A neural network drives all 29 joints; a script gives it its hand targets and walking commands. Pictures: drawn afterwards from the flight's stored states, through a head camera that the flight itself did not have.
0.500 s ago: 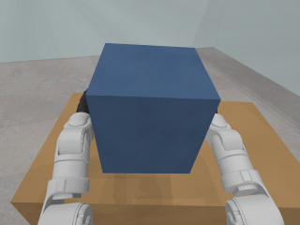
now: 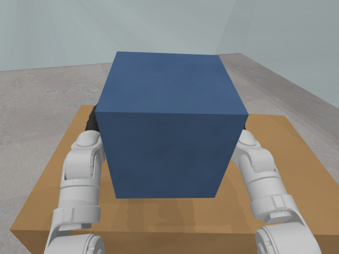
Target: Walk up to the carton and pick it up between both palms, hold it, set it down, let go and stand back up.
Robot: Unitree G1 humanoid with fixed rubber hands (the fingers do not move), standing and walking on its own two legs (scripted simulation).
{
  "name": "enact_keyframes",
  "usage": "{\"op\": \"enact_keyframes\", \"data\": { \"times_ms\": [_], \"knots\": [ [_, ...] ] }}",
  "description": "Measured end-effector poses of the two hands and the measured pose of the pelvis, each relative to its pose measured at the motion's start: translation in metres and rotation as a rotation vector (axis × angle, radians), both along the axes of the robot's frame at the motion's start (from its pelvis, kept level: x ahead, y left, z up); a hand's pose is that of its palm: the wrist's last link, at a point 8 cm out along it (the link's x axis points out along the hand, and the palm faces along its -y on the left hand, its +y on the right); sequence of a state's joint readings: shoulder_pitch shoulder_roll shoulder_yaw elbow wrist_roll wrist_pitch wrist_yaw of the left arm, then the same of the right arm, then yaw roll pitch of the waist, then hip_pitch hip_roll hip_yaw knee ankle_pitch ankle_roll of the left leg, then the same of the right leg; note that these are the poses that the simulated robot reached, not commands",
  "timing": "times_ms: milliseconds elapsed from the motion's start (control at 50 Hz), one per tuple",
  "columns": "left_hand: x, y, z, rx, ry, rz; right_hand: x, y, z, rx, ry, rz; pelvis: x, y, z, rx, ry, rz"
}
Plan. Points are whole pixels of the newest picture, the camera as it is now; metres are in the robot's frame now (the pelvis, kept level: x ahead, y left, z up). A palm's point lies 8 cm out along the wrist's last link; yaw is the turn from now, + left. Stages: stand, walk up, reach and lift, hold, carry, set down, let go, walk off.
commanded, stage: hold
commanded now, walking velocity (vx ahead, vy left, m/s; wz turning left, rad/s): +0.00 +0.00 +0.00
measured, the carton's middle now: (167, 126) +0.38 +0.00 +0.17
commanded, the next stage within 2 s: none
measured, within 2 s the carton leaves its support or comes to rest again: neither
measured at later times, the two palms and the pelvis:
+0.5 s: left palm (94, 131) +0.36 +0.17 +0.17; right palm (235, 131) +0.36 -0.16 +0.18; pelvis +0.00 +0.00 +0.00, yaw +0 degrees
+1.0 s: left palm (94, 132) +0.36 +0.17 +0.16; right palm (235, 131) +0.36 -0.16 +0.17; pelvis +0.00 +0.00 +0.00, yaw +0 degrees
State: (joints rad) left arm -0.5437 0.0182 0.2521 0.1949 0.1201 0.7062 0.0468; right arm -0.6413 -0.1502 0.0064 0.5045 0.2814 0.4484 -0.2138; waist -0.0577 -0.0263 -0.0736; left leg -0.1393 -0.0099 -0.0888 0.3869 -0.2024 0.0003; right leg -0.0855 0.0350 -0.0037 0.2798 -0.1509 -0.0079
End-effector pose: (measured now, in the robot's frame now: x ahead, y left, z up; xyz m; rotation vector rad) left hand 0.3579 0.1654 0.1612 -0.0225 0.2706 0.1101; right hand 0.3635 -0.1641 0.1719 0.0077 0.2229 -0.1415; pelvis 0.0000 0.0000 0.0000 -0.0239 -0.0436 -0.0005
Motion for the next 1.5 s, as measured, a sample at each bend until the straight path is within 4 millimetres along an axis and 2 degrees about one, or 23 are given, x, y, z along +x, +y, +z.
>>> {"op": "enact_keyframes", "data": {
  "times_ms": [520,1500],
  "knots": [
    [0.0017,0.0005,0.0057,0.006,-0.006,-0.003,0.0004,0.0003,0.0036,-0.004,-0.005,-0.002,-0.0016,0.0014,0.0002,0.001,0.006,-0.003],
    [0.0010,0.0009,0.0014,-0.003,0.000,-0.002,0.0001,0.0008,0.0022,-0.005,0.001,-0.003,0.0001,-0.0005,0.0000,0.001,-0.001,0.002]
  ]
}}
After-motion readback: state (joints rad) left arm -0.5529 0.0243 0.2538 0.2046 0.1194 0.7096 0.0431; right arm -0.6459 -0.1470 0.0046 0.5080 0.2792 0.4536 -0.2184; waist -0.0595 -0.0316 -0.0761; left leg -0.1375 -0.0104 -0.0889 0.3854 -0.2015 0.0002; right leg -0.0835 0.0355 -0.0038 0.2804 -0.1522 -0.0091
